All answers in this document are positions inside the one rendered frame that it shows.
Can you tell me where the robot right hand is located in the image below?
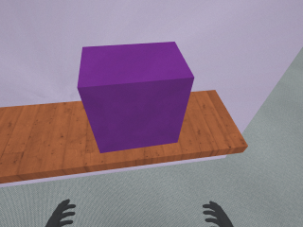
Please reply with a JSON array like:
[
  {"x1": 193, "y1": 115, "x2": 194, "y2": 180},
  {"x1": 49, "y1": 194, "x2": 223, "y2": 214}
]
[{"x1": 203, "y1": 201, "x2": 234, "y2": 227}]

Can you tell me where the carton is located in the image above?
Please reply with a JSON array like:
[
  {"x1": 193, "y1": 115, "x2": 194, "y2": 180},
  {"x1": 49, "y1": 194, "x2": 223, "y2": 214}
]
[{"x1": 77, "y1": 42, "x2": 194, "y2": 153}]

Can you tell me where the table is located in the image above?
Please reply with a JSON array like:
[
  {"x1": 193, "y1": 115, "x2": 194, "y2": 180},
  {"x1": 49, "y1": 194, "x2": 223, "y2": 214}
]
[{"x1": 0, "y1": 90, "x2": 248, "y2": 184}]

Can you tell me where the robot left hand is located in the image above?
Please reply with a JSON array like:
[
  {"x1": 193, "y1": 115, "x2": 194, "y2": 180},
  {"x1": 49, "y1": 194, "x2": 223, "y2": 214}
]
[{"x1": 45, "y1": 199, "x2": 76, "y2": 227}]

